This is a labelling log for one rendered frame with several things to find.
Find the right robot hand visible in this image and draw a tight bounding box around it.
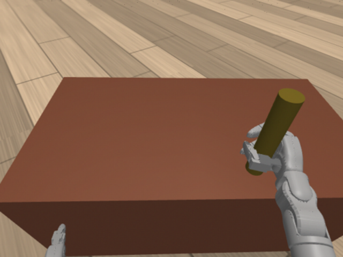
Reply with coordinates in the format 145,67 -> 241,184
240,122 -> 303,178

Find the left robot hand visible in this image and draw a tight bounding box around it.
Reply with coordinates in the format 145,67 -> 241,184
45,224 -> 66,257

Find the right robot arm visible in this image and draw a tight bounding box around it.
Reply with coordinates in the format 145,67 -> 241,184
275,170 -> 336,257

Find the can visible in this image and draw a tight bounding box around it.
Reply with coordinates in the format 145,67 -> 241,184
245,88 -> 305,176

